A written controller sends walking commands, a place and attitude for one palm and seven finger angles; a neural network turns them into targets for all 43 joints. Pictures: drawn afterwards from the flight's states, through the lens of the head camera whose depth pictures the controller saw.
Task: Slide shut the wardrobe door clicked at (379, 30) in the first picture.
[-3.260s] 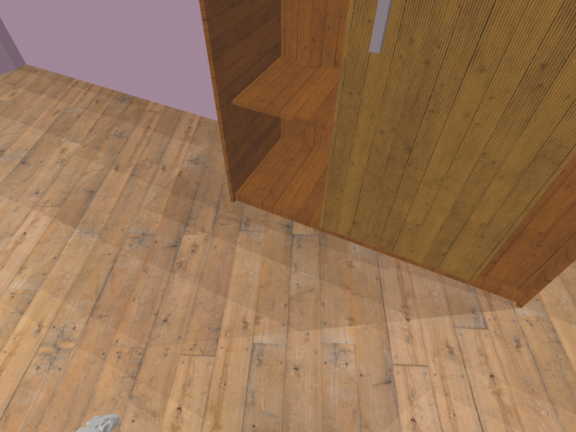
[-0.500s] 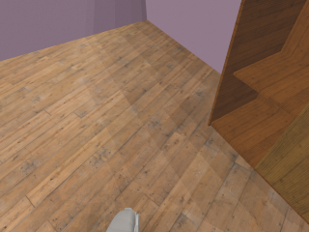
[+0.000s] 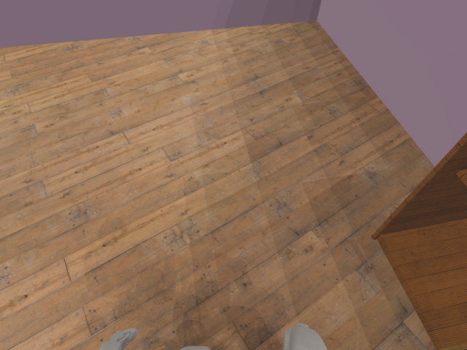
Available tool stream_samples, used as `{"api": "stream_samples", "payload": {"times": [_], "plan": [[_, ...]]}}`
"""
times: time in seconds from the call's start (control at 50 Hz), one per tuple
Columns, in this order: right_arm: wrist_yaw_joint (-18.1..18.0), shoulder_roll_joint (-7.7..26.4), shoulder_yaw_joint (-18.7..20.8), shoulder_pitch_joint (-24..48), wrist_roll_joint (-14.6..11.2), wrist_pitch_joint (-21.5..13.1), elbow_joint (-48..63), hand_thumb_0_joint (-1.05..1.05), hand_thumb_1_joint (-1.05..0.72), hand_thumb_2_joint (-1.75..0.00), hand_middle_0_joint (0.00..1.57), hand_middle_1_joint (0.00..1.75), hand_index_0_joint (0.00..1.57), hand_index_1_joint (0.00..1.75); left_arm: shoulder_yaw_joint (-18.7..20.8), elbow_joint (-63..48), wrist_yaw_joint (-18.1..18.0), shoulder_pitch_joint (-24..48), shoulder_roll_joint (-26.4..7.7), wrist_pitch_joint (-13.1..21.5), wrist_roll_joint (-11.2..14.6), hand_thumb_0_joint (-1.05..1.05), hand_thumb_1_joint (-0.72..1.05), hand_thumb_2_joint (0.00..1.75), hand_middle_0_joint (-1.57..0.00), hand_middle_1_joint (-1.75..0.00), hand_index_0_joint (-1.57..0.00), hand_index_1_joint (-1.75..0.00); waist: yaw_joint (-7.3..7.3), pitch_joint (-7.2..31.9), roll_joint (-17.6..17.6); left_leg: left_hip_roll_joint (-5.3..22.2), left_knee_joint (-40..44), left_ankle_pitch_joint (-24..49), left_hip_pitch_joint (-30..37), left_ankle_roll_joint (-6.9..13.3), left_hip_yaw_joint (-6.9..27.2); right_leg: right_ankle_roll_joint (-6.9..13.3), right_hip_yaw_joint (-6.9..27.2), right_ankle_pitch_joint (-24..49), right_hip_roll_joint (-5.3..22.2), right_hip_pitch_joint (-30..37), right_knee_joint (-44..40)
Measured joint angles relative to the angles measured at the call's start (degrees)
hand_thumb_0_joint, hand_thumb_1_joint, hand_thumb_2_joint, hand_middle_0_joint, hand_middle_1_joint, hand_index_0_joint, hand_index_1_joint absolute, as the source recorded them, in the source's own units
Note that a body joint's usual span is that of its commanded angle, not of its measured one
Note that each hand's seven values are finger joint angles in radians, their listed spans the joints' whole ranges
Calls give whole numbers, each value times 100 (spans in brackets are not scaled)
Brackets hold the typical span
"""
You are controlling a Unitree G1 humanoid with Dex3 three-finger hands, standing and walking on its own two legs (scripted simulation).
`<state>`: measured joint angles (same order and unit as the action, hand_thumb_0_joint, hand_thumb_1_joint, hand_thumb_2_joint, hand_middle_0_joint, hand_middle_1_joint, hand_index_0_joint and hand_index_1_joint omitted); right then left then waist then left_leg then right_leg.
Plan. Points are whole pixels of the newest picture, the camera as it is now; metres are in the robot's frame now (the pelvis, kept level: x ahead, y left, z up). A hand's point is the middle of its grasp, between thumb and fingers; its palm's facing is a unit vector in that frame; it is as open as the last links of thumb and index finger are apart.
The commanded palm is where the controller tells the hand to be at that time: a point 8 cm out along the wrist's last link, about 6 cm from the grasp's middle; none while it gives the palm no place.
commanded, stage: walk to a spot facing it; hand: right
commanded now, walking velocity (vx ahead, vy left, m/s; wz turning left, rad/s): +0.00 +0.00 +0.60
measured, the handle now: out of the picture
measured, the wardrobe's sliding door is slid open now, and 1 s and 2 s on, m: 0.45 0.45 0.45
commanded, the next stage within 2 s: none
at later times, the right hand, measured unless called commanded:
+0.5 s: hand (366, 342) +0.18 -0.24 -0.16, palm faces -0.26 +0.95 -0.18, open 7.4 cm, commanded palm none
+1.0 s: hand (314, 291) +0.27 -0.15 -0.16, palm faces -0.56 +0.79 -0.22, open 7.4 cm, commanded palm none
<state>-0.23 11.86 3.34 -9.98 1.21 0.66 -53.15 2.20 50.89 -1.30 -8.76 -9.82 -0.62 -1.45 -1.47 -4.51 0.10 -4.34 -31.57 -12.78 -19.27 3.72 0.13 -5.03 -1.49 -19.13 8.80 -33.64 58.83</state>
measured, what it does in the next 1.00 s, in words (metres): steps on the spot, turning left: right foot, then left foot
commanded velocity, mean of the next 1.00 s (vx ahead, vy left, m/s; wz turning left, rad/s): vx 0.00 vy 0.00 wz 0.60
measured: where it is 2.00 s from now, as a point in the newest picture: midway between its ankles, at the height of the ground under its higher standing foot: outside the picture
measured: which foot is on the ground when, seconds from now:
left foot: down 0.00-0.14, up 0.16-0.62, down 0.64-1.00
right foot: up 0.00-0.12, down 0.14-0.64, up 0.66-1.00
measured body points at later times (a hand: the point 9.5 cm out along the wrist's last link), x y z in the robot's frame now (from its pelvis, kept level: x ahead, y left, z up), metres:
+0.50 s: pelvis +0.06 -0.07 +0.01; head +0.11 -0.08 +0.46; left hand +0.04 +0.19 -0.12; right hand +0.19 -0.29 -0.15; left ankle +0.00 +0.08 -0.66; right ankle +0.08 -0.15 -0.73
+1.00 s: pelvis +0.06 -0.05 +0.00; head +0.10 -0.03 +0.45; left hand -0.01 +0.21 -0.13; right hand +0.30 -0.19 -0.14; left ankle +0.01 +0.06 -0.73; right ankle +0.15 -0.14 -0.71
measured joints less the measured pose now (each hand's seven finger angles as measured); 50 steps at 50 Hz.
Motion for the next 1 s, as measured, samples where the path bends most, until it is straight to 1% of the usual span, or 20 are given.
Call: {"api": "stream_samples", "payload": {"times": [0.06,0.12,0.14,0.16,0.2,0.22,0.26,0.32,0.4,0.5,0.58,0.6,0.64,0.66,0.7,0.72,0.76,0.8,0.86,1.0], "plan": [[17,66,38,-136,20,61,57,0,-92,-89,20,30,21,30,-16,-132,24,262,-2,-3,20,0,91,90,-20,-30,-19,-30,190,85,-36,11,-92,-122,21,-115,235,14,-27,-18,-208,297,-807],[14,130,88,-272,6,128,137,0,-91,-89,20,30,21,30,-35,-213,16,349,-21,32,49,0,91,90,-20,-30,-20,-30,335,172,-91,15,-282,-311,22,-265,424,56,-124,104,-462,900,-1802],[8,158,109,-329,-11,156,167,0,-91,-89,20,30,21,30,-48,-234,8,336,-29,65,50,0,91,90,-20,-30,-20,-30,360,215,-112,4,-407,-406,-7,-324,478,177,-174,374,-509,1134,-2229],[7,211,142,-342,-34,192,176,0,-91,-89,20,30,21,30,-58,-235,5,338,-1,87,36,0,91,90,-20,-30,-20,-30,389,209,-211,27,-680,-660,-83,-339,553,363,-261,481,-555,1187,-2258],[20,272,195,-389,-17,239,159,1,-91,-89,20,30,20,30,-110,-252,27,321,22,80,3,0,91,90,-20,-30,-20,-30,464,189,-288,55,-1764,-1383,-418,-434,433,595,-467,335,-501,1297,-2201],[46,298,220,-416,0,254,140,1,-91,-89,20,30,20,30,-128,-260,26,295,37,75,-10,0,91,90,-20,-30,-20,-30,466,181,-301,93,-2337,-1478,-593,-483,324,645,-554,285,-462,1391,-2268],[104,339,260,-461,19,276,116,1,-91,-89,20,30,20,30,-148,-259,12,218,62,72,-20,0,91,90,-20,-30,-20,-30,452,159,-319,233,-3196,-1338,-863,-575,133,675,-710,308,-404,1598,-2518],[150,340,277,-514,16,325,103,1,-91,-89,20,30,20,30,-136,-202,-7,76,63,84,-13,0,91,90,-20,-30,-20,-30,415,138,-292,457,-3694,-1055,-1034,-693,-23,692,-933,413,-319,1851,-2866],[175,277,267,-494,14,405,82,1,-91,-90,20,30,20,30,-70,-61,-12,-160,31,85,0,0,91,90,-20,-30,-20,-30,330,109,-227,688,-3423,-943,-958,-777,-129,704,-1219,432,-202,2058,-3096],[189,169,231,-275,12,457,77,1,-91,-90,20,30,20,30,50,170,7,-426,-55,37,-15,0,91,90,-20,-30,-20,-30,170,21,-160,840,-2473,-1052,-678,-775,-313,641,-1603,327,-36,2153,-3055],[186,86,175,-14,16,398,137,1,-91,-90,20,30,20,30,167,340,38,-594,-195,-12,-37,0,91,90,-20,-30,-20,-30,7,-51,-38,777,-1506,-1116,-307,-645,-490,523,-1896,128,162,2109,-2744],[181,71,162,47,16,366,165,1,-91,-90,20,30,20,30,195,375,45,-638,-237,-24,-39,0,91,90,-20,-30,-20,-30,-22,-59,-1,738,-1209,-1019,-178,-596,-534,479,-1968,55,223,2085,-2617],[170,85,116,123,20,259,259,1,-91,-90,20,30,20,30,237,396,66,-792,-318,-54,-19,0,91,90,-20,-30,-20,-30,-66,-20,37,684,-380,-419,200,-440,-608,368,-2063,-172,350,1947,-2172],[137,68,100,183,29,171,271,1,-91,-90,20,30,20,30,253,412,73,-828,-379,-96,-6,0,91,90,-20,-30,-20,-30,-67,-19,113,623,-367,-466,185,-335,-595,273,-1890,-464,406,1746,-1697],[68,11,43,277,-11,70,294,1,-91,-89,20,30,20,30,261,451,24,-796,-478,-241,13,0,91,90,-20,-30,-20,-30,-93,-74,263,517,-589,-668,103,-220,-547,146,-1132,-1079,248,1249,-548],[39,1,33,280,-26,47,310,1,-91,-89,20,30,20,30,254,468,-2,-757,-489,-293,17,1,91,90,-20,-30,-19,-30,-86,-79,273,482,-576,-687,119,-195,-485,107,-841,-1147,126,1046,-79],[-9,-5,25,260,-43,60,313,0,-91,-89,20,30,20,30,236,460,-17,-658,-476,-334,13,1,91,90,-20,-30,-19,-30,-74,-67,266,403,-377,-575,221,-199,-351,29,-483,-903,-20,764,443],[-31,6,15,227,-40,96,289,0,-91,-89,20,30,20,30,211,397,-11,-554,-429,-325,6,1,91,90,-20,-30,-19,-30,-72,-25,228,335,-159,-428,307,-177,-214,-34,-314,-635,-88,618,478],[-16,24,-7,187,-25,135,258,0,-90,-89,20,30,20,30,170,263,6,-397,-347,-298,8,1,91,90,-20,-30,-19,-30,-50,31,153,266,51,-279,365,-169,-16,-79,-189,-435,-174,562,183],[35,69,-1,80,6,215,271,1,-90,-89,20,30,21,30,88,-8,17,-57,-217,-201,62,0,91,90,-20,-30,-19,-30,135,83,-41,127,64,-160,228,-314,459,-1,-150,-409,-493,1062,-1274]]}}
